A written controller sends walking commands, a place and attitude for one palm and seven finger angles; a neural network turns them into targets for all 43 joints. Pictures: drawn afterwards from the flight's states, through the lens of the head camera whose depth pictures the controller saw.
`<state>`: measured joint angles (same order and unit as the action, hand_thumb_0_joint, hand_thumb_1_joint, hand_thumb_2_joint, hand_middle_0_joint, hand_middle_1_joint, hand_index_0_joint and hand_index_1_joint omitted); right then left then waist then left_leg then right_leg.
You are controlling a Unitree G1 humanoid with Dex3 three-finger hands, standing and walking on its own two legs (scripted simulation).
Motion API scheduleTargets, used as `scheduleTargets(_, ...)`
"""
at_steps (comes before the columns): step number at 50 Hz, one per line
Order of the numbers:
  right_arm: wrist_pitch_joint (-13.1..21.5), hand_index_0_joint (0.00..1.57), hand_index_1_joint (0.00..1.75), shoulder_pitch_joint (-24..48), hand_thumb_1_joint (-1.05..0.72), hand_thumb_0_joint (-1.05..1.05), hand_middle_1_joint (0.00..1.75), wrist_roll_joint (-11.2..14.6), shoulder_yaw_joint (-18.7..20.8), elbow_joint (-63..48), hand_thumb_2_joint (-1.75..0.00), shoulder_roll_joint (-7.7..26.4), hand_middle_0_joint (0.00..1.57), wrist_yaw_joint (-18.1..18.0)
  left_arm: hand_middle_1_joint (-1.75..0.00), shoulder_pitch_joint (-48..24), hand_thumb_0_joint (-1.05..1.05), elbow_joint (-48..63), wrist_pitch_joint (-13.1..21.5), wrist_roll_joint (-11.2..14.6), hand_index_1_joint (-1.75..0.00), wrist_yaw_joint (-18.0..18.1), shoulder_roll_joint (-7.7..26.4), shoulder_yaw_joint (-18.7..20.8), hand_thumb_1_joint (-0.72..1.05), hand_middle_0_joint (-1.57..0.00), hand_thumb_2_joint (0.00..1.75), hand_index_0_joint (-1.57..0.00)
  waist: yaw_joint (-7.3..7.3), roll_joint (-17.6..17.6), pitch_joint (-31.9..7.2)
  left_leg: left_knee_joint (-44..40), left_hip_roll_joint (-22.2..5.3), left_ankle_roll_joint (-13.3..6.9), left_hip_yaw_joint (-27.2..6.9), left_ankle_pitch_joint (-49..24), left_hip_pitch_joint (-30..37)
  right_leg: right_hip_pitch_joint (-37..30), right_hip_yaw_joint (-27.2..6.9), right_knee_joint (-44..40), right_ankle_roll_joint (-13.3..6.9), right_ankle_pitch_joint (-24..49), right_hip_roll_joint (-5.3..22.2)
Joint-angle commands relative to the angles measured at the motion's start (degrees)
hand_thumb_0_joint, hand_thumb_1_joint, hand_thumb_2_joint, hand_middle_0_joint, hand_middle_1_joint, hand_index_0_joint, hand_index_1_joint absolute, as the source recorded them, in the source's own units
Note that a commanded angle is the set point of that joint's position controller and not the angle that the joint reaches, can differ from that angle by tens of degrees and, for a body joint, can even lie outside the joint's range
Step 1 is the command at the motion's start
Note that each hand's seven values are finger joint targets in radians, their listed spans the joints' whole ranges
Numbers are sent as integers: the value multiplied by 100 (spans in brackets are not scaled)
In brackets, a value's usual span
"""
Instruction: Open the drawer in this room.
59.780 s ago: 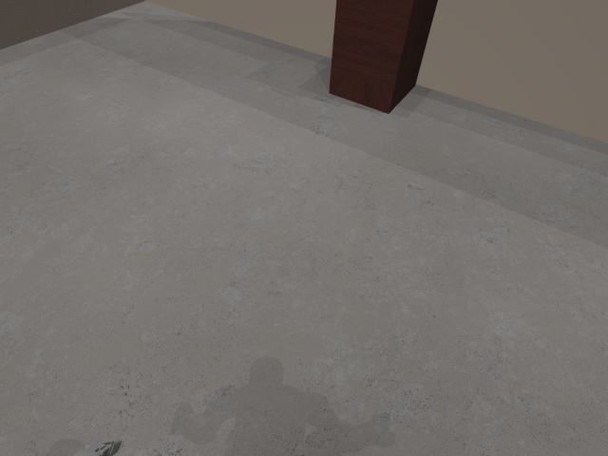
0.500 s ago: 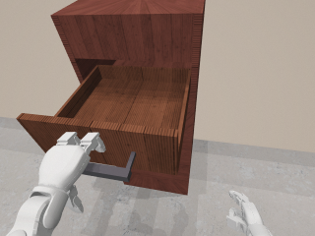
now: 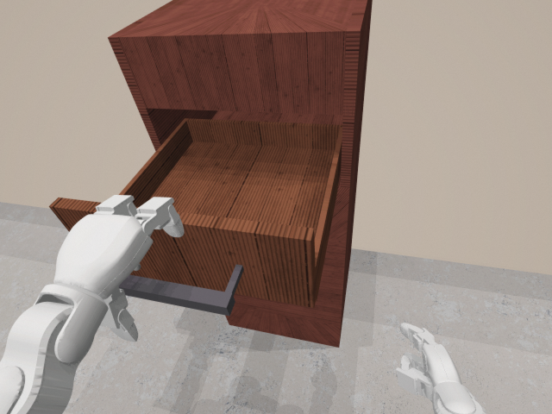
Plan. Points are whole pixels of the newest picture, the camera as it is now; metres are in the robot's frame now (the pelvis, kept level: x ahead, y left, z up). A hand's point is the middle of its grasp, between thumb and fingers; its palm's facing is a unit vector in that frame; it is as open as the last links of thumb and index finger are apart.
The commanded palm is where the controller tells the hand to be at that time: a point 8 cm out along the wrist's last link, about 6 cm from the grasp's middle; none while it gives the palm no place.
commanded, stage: lift the hand off the handle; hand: left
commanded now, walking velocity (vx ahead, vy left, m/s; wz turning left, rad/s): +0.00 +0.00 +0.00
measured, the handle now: (171, 277) +0.25 +0.20 +0.10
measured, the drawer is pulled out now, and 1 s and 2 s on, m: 0.29 0.29 0.29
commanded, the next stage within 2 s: draw the hand back to the body in 0.46 s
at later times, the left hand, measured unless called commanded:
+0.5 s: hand (117, 215) +0.24 +0.21 +0.24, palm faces +0.21 -0.03 -0.98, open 13.8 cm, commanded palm +0.19 +0.21 +0.29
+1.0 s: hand (95, 244) +0.21 +0.23 +0.22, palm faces +0.17 -0.04 -0.99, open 13.9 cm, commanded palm +0.17 +0.24 +0.29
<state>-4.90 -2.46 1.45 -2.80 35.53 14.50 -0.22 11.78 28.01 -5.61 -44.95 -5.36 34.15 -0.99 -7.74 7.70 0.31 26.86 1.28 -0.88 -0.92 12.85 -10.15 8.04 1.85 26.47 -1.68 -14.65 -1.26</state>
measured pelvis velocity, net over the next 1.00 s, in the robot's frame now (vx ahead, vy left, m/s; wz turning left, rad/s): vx -0.01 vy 0.00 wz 0.01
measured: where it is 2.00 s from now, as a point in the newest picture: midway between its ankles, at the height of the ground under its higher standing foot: outside the picture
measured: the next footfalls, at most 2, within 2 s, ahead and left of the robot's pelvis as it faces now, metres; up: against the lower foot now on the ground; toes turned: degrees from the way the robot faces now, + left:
none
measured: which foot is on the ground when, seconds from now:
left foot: down 0.00-1.00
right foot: down 0.00-1.00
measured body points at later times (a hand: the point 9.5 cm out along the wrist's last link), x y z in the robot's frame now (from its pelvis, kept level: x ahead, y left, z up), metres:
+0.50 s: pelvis -0.01 -0.01 +0.00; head -0.03 -0.07 +0.44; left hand +0.22 +0.21 +0.29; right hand +0.24 -0.21 -0.09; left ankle +0.02 +0.11 -0.74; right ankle +0.00 -0.10 -0.74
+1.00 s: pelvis -0.01 +0.00 -0.01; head -0.02 -0.06 +0.44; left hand +0.19 +0.23 +0.27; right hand +0.24 -0.20 -0.09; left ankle +0.02 +0.11 -0.74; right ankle +0.00 -0.10 -0.74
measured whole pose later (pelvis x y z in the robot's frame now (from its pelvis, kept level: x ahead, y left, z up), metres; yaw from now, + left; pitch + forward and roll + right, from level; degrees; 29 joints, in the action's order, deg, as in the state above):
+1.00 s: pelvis -0.01 +0.00 -0.01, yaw +0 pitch -3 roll +0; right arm -3.5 -4.2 2.6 -3.3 33.7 16.9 0.4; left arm 10.9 34.8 -7.4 -34.9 -14.4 41.6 12.1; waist -6.9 8.0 -0.8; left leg 30.9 1.4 -0.8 -1.2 13.9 -14.4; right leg 12.3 2.3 30.9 -1.6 -16.1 -1.1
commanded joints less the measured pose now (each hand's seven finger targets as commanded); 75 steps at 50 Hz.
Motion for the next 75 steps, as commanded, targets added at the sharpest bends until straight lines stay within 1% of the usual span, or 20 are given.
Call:
scheduleTargets(1, 363, 20, 30, 1361, -90, 0, 30, 90, 117, -1089, -90, 440, 20, -26, -120, -1920, 0, 1542, 60, 138, -120, 320, 1208, 1313, -50, -30, 30, -30, 171, -188, -1035, -353, -43, 10, -6, -885, 428, -13, -239, -525, 70, 642, 77)
scheduleTargets(6, 235, 20, 30, 1385, -90, 0, 30, 156, 107, -970, -90, 496, 20, 39, -120, -2145, 0, 722, -303, 159, -120, 54, 1456, 1481, -50, -30, 30, -30, 139, -334, -761, -453, -46, 39, 29, -656, 91, -10, -255, -500, 71, 453, 89)
scheduleTargets(12, 100, 20, 30, 1517, -90, 0, 30, 148, 43, -1221, -90, 475, 20, 161, -120, -2199, 0, 1134, -605, 272, -120, -480, 1295, 1183, -50, -30, 30, -30, 50, -431, -1282, -339, 25, -3, 104, -940, 52, -275, -206, -244, 119, 828, 128)
scheduleTargets(21, 140, 20, 30, 1360, -90, 0, 30, 239, 83, -1219, -90, 604, 20, 158, -120, -1910, 0, 913, -607, 702, -120, -607, 2075, 2158, -50, -30, 30, -30, 92, -531, -899, -128, -42, -3, 112, -793, -169, 50, -253, -227, 155, 825, 147)
scheduleTargets(24, 161, 20, 30, 1256, -90, 0, 30, 212, 74, -1250, -90, 609, 20, 142, -120, -2059, 0, 793, -593, 707, -120, -729, 1651, 1657, -50, -30, 30, -30, 164, -667, -807, -143, 3, -18, 148, -609, -189, 259, -181, -265, 222, 543, 162)
scheduleTargets(27, 335, 20, 30, 1268, -90, 0, 30, 180, 68, -1335, -90, 549, 20, 102, -120, -2450, 0, 1354, -413, 677, -120, -749, 1583, 1430, -50, -30, 30, -30, 158, -458, -1245, -58, 65, -37, 91, -569, -29, 149, -236, -215, 193, 433, 181)
scheduleTargets(31, 406, 20, 30, 1261, -90, 0, 30, 176, 113, -1235, -90, 649, 20, 53, -120, -2246, 0, 1479, -205, 596, -120, -537, 2269, 2150, -50, -30, 30, -30, 133, -202, -1244, 10, 6, -16, 74, -565, -18, 94, -334, -220, 139, 470, 181)
scheduleTargets(32, 406, 20, 30, 1196, -90, 0, 30, 77, 68, -1275, -90, 532, 20, 74, -120, -2220, 0, 1454, -197, 508, -120, -535, 2115, 2045, -50, -30, 30, -30, 14, -332, -1481, 31, 85, -21, 60, -761, -49, -86, -300, -132, 148, 628, 226)
scheduleTargets(34, 350, 20, 30, 1070, -90, 0, 30, 104, 94, -1165, -90, 580, 20, 74, -120, -1776, 0, 905, -237, 629, -120, -484, 2165, 2295, -50, -30, 30, -30, 62, -522, -941, -24, 21, -3, 103, -681, -205, 161, -242, -236, 186, 591, 202)
scheduleTargets(41, 434, 20, 30, 1227, -90, 0, 30, 225, 126, -1274, -90, 657, 20, 85, -120, -1212, 0, 1178, -286, 1077, -120, -570, 2137, 2448, -50, -30, 30, -30, 101, -331, -1052, 75, -25, 21, 96, -716, -144, 106, -268, -168, 185, 881, 209)
scheduleTargets(44, 421, 20, 30, 1088, -90, 0, 30, 164, 115, -1292, -90, 644, 20, 66, -120, -1045, 0, 1295, -241, 1006, -120, -715, 1888, 2134, -50, -30, 30, -30, 147, -616, -873, -17, 4, -18, 112, -567, -217, 291, -123, -200, 258, 593, 190)
scheduleTargets(51, 565, 20, 30, 1067, -90, 0, 30, 152, 134, -1218, -90, 677, 20, -41, -120, -1276, 0, 1605, 65, 1010, -120, -463, 2564, 2857, -50, -30, 30, -30, 111, -288, -958, 43, -48, 7, 40, -531, -62, 277, -168, -262, 178, 480, 186)
scheduleTargets(58, 486, 20, 30, 1017, -90, 0, 30, 119, 140, -1207, -90, 602, 20, 48, -120, -975, 0, 1351, -72, 1007, -120, -489, 2118, 2521, -50, -30, 30, -30, 69, -237, -1015, -91, -27, 53, 36, -783, -98, 222, 17, -157, 180, 602, 154)
scheduleTargets(59, 892, 20, 30, 458, -90, 0, 30, 145, 128, -1492, -90, 56, 20, -103, -118, -1823, 0, 2202, 765, 4528, -118, 142, -288, 2377, -47, -30, 32, -30, 675, -797, -566, -196, -261, -26, -31, -202, 500, 466, 100, -539, 0, 453, 32)
scheduleTargets(60, 1085, 20, 30, 303, -90, 0, 30, 52, 119, -1139, -90, 292, 20, -227, -115, -925, 0, 1436, 1027, 4582, -115, 527, 327, 2860, -43, -29, 33, -29, 596, -1250, -289, -291, -410, -30, -139, 171, 456, 591, -2, -603, 13, 167, 37)
scheduleTargets(61, 1200, 20, 30, 453, -90, 0, 30, 49, 152, -971, -90, 388, 20, -274, -113, -366, 0, 1423, 1163, 4971, -113, 669, 396, 3223, -40, -29, 34, -29, 464, -1546, -175, -337, -392, -25, -140, 172, 343, 474, -47, -733, 11, 165, 42)
scheduleTargets(62, 1265, 20, 30, 370, -90, 0, 30, 28, 137, -944, -90, 312, 20, -287, -111, -571, 0, 1683, 1350, 5066, -111, 781, 32, 3071, -36, -29, 36, -29, 487, -1158, -500, -422, -346, -34, -17, 180, 436, 270, 7, -804, 42, 64, 120)
scheduleTargets(66, 1535, 20, 30, 306, -90, 0, 30, -56, 169, -719, -90, 312, 20, -377, -102, -914, 0, 1889, 1748, 5117, -102, 1140, 174, 3300, -22, -28, 42, -28, 383, 40, -354, -626, -337, 35, 17, 187, 495, 122, -114, -862, -34, -4, 140)
scheduleTargets(67, 1561, 20, 30, 278, -90, 0, 30, -85, 151, -721, -90, 246, 20, -370, -100, -903, 0, 1829, 1799, 5099, -100, 1154, -182, 3030, -18, -28, 43, -28, 401, 201, -327, -702, -325, 30, 25, 106, 445, 52, -68, -860, -53, 60, 152)
scheduleTargets(75, 1637, 20, 30, 239, -90, 0, 30, -116, 275, -711, -90, 319, 20, -261, -82, -447, 0, 2254, 1907, 5072, -82, 1169, -216, 2977, 9, -26, 55, -26, 344, -22, -608, -551, -346, 18, 34, -979, 561, -311, -74, -661, -67, 1060, 136)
